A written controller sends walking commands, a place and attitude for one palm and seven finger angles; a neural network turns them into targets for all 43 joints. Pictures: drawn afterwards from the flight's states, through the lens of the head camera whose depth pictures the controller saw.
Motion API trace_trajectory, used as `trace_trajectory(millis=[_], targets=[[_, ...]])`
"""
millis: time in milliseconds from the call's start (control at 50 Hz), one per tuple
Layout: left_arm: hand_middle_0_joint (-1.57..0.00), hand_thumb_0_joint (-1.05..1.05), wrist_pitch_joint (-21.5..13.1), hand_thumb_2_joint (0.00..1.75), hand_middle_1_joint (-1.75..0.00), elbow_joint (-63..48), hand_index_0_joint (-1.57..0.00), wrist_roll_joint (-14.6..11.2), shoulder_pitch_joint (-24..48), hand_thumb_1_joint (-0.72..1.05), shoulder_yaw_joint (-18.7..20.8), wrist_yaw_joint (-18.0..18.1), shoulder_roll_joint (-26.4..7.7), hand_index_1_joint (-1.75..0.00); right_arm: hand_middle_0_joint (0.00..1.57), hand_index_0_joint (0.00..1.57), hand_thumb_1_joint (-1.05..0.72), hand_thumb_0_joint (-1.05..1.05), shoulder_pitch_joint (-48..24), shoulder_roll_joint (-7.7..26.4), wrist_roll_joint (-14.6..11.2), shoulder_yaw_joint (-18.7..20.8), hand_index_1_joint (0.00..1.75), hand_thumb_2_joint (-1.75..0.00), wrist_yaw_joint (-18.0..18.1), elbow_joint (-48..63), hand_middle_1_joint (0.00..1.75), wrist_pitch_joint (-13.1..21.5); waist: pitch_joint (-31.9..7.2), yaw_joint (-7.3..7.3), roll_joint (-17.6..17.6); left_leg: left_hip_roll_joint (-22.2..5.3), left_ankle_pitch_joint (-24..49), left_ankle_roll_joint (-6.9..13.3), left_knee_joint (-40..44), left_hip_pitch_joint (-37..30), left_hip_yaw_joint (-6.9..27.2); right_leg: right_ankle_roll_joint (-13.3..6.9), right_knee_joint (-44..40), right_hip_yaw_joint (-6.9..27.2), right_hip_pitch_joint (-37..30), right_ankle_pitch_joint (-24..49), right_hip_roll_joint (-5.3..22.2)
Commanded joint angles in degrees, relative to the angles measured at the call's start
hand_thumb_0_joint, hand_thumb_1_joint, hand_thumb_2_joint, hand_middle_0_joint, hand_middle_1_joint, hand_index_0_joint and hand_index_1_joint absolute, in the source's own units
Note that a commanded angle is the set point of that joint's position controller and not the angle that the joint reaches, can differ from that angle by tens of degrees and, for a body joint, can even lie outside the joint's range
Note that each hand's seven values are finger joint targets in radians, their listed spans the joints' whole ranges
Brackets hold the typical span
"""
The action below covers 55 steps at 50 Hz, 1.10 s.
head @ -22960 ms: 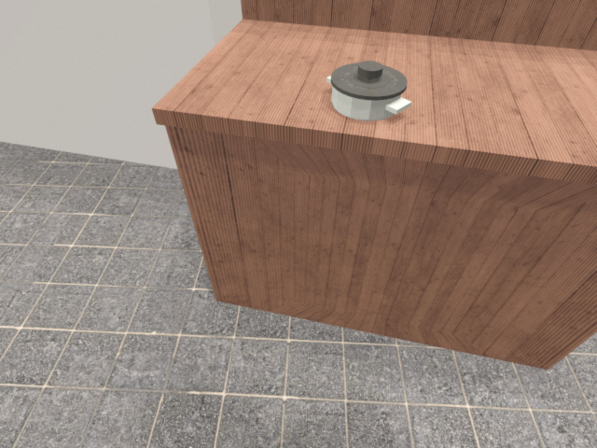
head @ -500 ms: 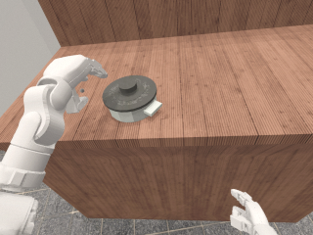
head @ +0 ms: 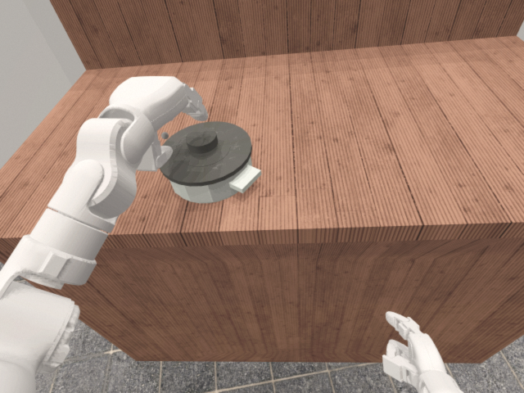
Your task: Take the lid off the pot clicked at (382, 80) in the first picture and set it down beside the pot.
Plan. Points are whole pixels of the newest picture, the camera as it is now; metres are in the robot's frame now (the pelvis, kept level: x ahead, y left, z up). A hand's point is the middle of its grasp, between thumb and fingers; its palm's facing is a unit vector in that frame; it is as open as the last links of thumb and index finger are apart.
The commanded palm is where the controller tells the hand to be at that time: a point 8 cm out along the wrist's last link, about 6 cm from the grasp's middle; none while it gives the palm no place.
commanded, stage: move the open hand above the knob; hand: left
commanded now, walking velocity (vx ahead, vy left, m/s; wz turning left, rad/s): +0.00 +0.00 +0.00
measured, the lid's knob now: (201, 140) +0.47 +0.13 +0.15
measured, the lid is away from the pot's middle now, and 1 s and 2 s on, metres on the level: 0.00 0.00 0.00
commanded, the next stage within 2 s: none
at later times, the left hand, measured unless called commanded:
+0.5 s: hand (191, 123) +0.44 +0.13 +0.21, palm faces -0.15 -0.05 -0.99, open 9.9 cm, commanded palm +0.42 +0.14 +0.29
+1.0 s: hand (180, 103) +0.45 +0.14 +0.24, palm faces -0.05 -0.09 -0.99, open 9.9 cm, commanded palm +0.41 +0.14 +0.29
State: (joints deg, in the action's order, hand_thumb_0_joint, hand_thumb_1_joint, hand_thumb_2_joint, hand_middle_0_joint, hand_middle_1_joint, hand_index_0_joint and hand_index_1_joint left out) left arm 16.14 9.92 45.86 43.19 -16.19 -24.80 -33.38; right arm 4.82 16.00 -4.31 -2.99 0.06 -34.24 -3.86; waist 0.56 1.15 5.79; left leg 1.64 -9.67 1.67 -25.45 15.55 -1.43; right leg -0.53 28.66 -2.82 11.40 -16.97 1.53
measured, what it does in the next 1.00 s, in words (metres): stands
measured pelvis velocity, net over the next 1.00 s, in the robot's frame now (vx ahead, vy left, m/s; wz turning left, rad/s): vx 0.01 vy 0.01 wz -0.01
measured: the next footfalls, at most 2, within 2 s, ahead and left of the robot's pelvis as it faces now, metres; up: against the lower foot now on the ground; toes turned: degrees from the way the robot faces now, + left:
none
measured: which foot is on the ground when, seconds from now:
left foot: down 0.00-1.00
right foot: down 0.00-1.00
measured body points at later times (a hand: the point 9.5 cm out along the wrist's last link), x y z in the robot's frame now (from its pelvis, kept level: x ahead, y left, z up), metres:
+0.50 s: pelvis +0.01 +0.01 +0.00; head +0.01 -0.04 +0.45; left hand +0.45 +0.13 +0.26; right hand +0.17 -0.23 -0.12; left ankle +0.04 +0.11 -0.74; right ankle -0.02 -0.11 -0.74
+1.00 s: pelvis +0.01 +0.01 +0.00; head +0.01 -0.03 +0.45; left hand +0.44 +0.14 +0.30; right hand +0.20 -0.22 -0.10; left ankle +0.04 +0.11 -0.74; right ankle -0.02 -0.11 -0.74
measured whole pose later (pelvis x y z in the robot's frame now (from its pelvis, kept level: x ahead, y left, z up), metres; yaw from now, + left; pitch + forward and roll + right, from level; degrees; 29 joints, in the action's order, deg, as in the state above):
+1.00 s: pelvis +0.01 +0.01 +0.00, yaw +0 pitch +2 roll +1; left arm 20.3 25.7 47.8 54.7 -16.1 -23.0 -25.8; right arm 6.9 15.8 -4.2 -2.0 -1.5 -36.0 -4.4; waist -2.8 0.1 5.2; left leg 2.3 -9.8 2.3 -24.0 15.9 -2.1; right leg 0.2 27.1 -2.1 11.8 -16.8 2.1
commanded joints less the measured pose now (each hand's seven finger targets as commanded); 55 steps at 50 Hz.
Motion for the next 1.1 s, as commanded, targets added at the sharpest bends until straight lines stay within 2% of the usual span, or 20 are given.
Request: trace_trajectory(millis=[0, 40, 80, 120, 160, 220, 320, 400, 420, 440, 540, 580, 620, 700, 720, 800, 840, 960, 1020, 1080], targets=[[-0.89, 0.0, 3.03, 1.71, -0.08, 5.62, -0.89, 0.95, 21.62, -0.38, 9.47, 2.83, -6.32, -0.08, 0.2, 0.2, -0.9, 0.0, -5.52, 5.02, -0.34, 2.07, 0.3, -0.9, -1.07, 7.14, 0.3, 1.88, -17.69, 0.23, -8.44, 1.09, 11.38, 1.1, 1.56, -9.43, 0.92, -1.08, -4.23, 0.31, 0.2, 17.97, -1.7], [-0.89, 0.0, 3.54, 1.71, -0.08, 5.63, -0.89, 0.29, 13.32, -0.38, 4.69, 0.99, 0.69, -0.08, 0.2, 0.2, -0.9, 0.0, -6.47, 5.41, -1.06, 2.31, 0.3, -0.9, -2.5, 9.02, 0.3, 0.83, -16.65, 0.07, -10.81, 1.26, 10.78, 0.98, 1.43, -8.58, -0.05, -0.83, -4.49, -0.26, 0.24, 18.46, -1.55], [-0.89, 0.0, 3.88, 1.71, -0.08, 1.38, -0.89, 1.15, 16.5, -0.38, 2.92, 0.34, 0.95, -0.08, 0.2, 0.2, -0.9, 0.0, -8.49, 5.68, -1.47, 2.42, 0.3, -0.9, -2.71, 10.6, 0.3, 0.08, -15.45, -0.77, -10.01, 1.3, 7.92, 1.34, 1.22, -8.51, -0.6, -0.66, -4.92, -0.25, 1.8, 16.15, -1.42], [-0.89, 0.0, 3.06, 1.71, -0.08, -5.39, -0.89, 1.31, 26.2, -0.38, 5.1, 0.72, -3.51, -0.08, 0.2, 0.2, -0.9, 0.0, -8.39, 6.03, -1.41, 2.72, 0.3, -0.9, -2.28, 11.19, 0.3, -0.08, -18.8, -2.05, -10.17, 1.4, 8.25, 2.2, 0.32, -10.8, 0.37, -0.85, -4.86, 0.33, 1.06, 16.37, -1.64], [-0.89, 0.0, 2.11, 1.71, -0.08, -12.85, -0.89, 3.42, 43.9, -0.38, 9.26, 1.71, -12.02, -0.08, 0.2, 0.2, -0.9, 0.0, -8.36, 4.87, -0.94, 2.6, 0.3, -0.9, -1.14, 10.88, 0.3, 1.78, -25.3, -2.0, -5.12, 2.04, 11.02, 2.71, 0.55, -14.85, 1.26, -1.05, -3.65, 1.53, -2.22, 18.42, -2.12], [-0.89, 0.0, 2.16, 1.71, -0.08, -6.45, -0.89, 2.9, 48.49, -0.38, 17.2, 3.54, -20.8, -0.08, 0.2, 0.2, -0.9, 0.0, -3.88, 6.11, -0.12, 2.73, 0.3, -0.9, 0.19, 7.45, 0.3, 3.25, -27.29, -1.58, -2.54, 1.71, 14.11, 2.58, 0.68, -15.88, 2.49, -1.39, -3.71, 1.67, -4.25, 21.58, -2.48], [-0.89, 0.0, 4.56, 1.71, -0.08, 19.96, -0.89, 1.41, 27.95, -0.38, 5.38, 2.78, -0.67, -0.08, 0.2, 0.2, -0.9, 0.0, -1.48, 6.08, -0.67, 2.89, 0.3, -0.9, -0.77, 5.1, 0.3, 1.7, -13.67, -2.0, -10.61, 1.14, 7.98, 1.52, 2.76, -8.09, 0.69, -1.19, -5.78, -0.38, 2.83, 15.52, -2.29], [-0.89, 0.0, 4.67, 1.71, -0.08, 7.8, -0.89, 3.49, 32.33, -0.38, -0.24, 1.39, 4.37, -0.08, 0.2, 0.2, -0.9, 0.0, -5.33, 5.31, -0.59, 3.11, 0.3, -0.9, -2.32, 9.03, 0.3, 0.8, -21.56, -1.85, -6.45, 1.4, 11.53, 1.89, 1.18, -12.6, 0.61, -1.53, -4.03, -0.07, 1.36, 17.76, -1.8], [-0.89, 0.0, 4.2, 1.71, -0.08, 5.37, -0.89, 2.5, 32.72, -0.38, 0.92, 1.4, 3.35, -0.08, 0.2, 0.2, -0.9, 0.0, -4.74, 5.63, -0.68, 3.59, 0.3, -0.9, -2.47, 9.65, 0.3, 0.55, -23.35, -2.44, -7.46, 1.37, 12.53, 2.4, 0.32, -13.41, 1.12, -1.53, -4.27, 0.3, 0.2, 19.06, -1.81], [-0.89, 0.0, 3.79, 1.71, -0.08, 0.28, -0.89, 4.28, 41.13, -0.38, 4.2, 1.6, -2.92, -0.08, 0.2, 0.2, -0.9, 0.0, -5.04, 5.31, -0.53, 3.24, 0.3, -0.9, -2.25, 9.57, 0.3, 0.88, -26.99, -2.22, -7.25, 1.42, 13.17, 2.45, 0.73, -14.47, 1.25, -1.41, -3.74, 0.77, -1.78, 19.86, -2.01], [-0.89, 0.0, 2.92, 1.71, -0.08, 3.35, -0.89, 5.03, 54.93, -0.38, 14.2, 4.13, -16.6, -0.08, 0.2, 0.2, -0.9, 0.0, -1.36, 5.37, 0.15, 2.73, 0.3, -0.9, 0.15, 6.12, 0.3, 3.67, -28.02, -1.75, -6.51, 1.46, 13.65, 2.66, 2.14, -14.89, 2.27, -1.39, -3.74, 1.53, -4.04, 20.83, -2.53], [-0.89, 0.0, 3.5, 1.71, -0.08, 9.4, -0.89, 4.44, 45.98, -0.38, 12.89, 4.48, -12.26, -0.08, 0.2, 0.2, -0.9, 0.0, -1.69, 5.02, 0.44, 2.68, 0.3, -0.9, 0.04, 5.74, 0.3, 4.14, -25.46, -0.59, -7.46, 1.15, 16.59, 2.36, 2.18, -13.59, 2.07, -1.71, -3.19, 1.09, -3.4, 22.66, -2.17], [-0.89, 0.0, 4.51, 1.71, -0.08, 17.54, -0.89, 2.35, 30.54, -0.38, 8.0, 3.36, -1.99, -0.08, 0.2, 0.2, -0.9, 0.0, -0.83, 5.84, 0.22, 3.37, 0.3, -0.9, -1.18, 6.03, 0.3, 2.62, -20.91, -0.65, -9.27, 0.89, 17.77, 2.11, 2.0, -11.07, 1.35, -1.67, -4.22, 0.16, -2.09, 23.63, -2.09], [-0.89, 0.0, 4.92, 1.71, -0.08, 9.99, -0.89, 3.47, 26.92, -0.38, 1.22, 1.53, 4.27, -0.08, 0.2, 0.2, -0.9, 0.0, -5.16, 5.59, -0.75, 3.12, 0.3, -0.9, -2.51, 9.48, 0.3, 0.48, -17.86, -1.18, -10.53, 0.86, 12.7, 2.02, 1.76, -10.99, 0.16, -1.26, -4.56, -0.3, 1.41, 19.25, -1.89], [-0.89, 0.0, 4.49, 1.71, -0.08, 6.92, -0.89, 2.26, 28.06, -0.38, 1.29, 1.34, 4.49, -0.08, 0.2, 0.2, -0.9, 0.0, -5.11, 5.85, -0.81, 3.62, 0.3, -0.9, -2.65, 10.03, 0.3, 0.0, -18.69, -1.83, -10.29, 0.84, 12.77, 2.39, 1.28, -11.82, 0.61, -1.43, -4.96, -0.32, 1.18, 19.22, -1.74], [-0.89, 0.0, 3.52, 1.71, -0.08, -5.87, -0.89, 4.75, 52.34, -0.38, 9.25, 2.9, -11.12, -0.08, 0.2, 0.2, -0.9, 0.0, -4.7, 4.98, -0.38, 3.11, 0.3, -0.9, -0.86, 9.15, 0.3, 2.18, -28.2, -2.27, -5.73, 1.61, 14.57, 3.13, 1.09, -16.9, 1.95, -1.37, -3.84, 1.55, -2.75, 21.21, -2.36], [-0.89, 0.0, 2.35, 1.71, -0.08, -9.34, -0.89, 4.65, 55.65, -0.38, 13.33, 4.36, -16.22, -0.08, 0.2, 0.2, -0.9, 0.0, -3.74, 4.62, 0.02, 3.13, 0.3, -0.9, -0.5, 8.07, 0.3, 4.2, -33.55, -1.5, -1.94, 1.24, 19.2, 2.71, 0.41, -20.19, 3.04, -1.68, -2.62, 1.86, -4.32, 23.9, -2.48], [-0.89, 0.0, 5.67, 1.71, -0.08, 17.49, -0.89, 2.7, 24.91, -0.38, 3.53, 2.59, 1.76, -0.08, 0.2, 0.2, -0.9, 0.0, -4.05, 5.67, -0.54, 2.48, 0.3, -0.9, -1.91, 6.49, 0.3, 0.62, -13.5, -1.03, -11.8, 0.82, 9.49, 1.12, 2.71, -8.16, 0.36, -1.27, -5.3, -0.71, 3.08, 16.19, -2.16], [-0.89, 0.0, 4.92, 1.71, -0.08, 4.59, -0.89, 1.9, 27.65, -0.38, -1.94, 1.72, 7.52, -0.08, 0.2, 0.2, -0.9, 0.0, -7.78, 5.17, -1.2, 2.97, 0.3, -0.9, -2.84, 10.2, 0.3, -0.65, -18.48, -1.92, -7.74, 0.93, 11.17, 1.75, 1.2, -12.47, 0.97, -1.8, -4.68, -0.46, 2.85, 16.48, -1.71], [-0.89, 0.0, 4.29, 1.71, -0.08, -6.21, -0.89, 3.75, 44.53, -0.38, 2.67, 2.43, -2.31, -0.08, 0.2, 0.2, -0.9, 0.0, -8.13, 4.26, -0.9, 2.92, 0.3, -0.9, -2.35, 10.33, 0.3, 0.4, -26.01, -2.36, -4.68, 1.26, 13.01, 2.32, 0.46, -16.72, 2.36, -1.97, -3.64, 0.44, 0.49, 17.64, -2.2]])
